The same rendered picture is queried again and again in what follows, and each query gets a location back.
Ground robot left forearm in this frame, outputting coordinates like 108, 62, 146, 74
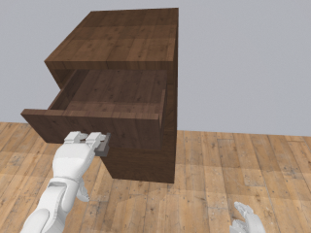
19, 177, 80, 233

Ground right robot hand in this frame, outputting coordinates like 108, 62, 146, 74
229, 201, 266, 233

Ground cabinet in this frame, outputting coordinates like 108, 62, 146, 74
44, 8, 179, 184

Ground left robot hand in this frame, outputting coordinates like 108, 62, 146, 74
52, 131, 106, 202

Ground drawer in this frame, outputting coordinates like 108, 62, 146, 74
21, 69, 168, 150

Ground handle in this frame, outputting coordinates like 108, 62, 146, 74
78, 131, 112, 157

